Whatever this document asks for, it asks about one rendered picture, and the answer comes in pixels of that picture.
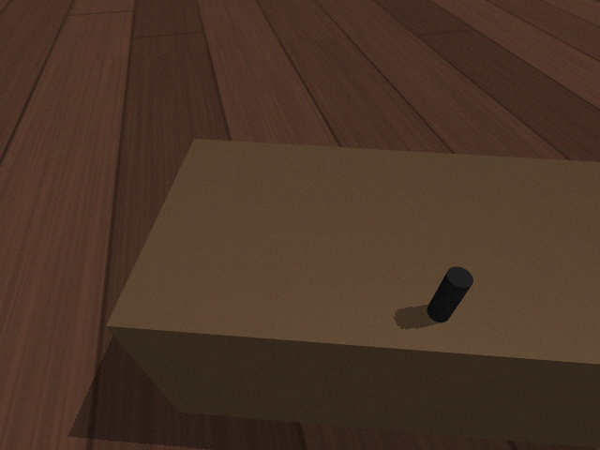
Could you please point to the can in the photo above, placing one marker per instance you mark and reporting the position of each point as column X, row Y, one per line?
column 454, row 286

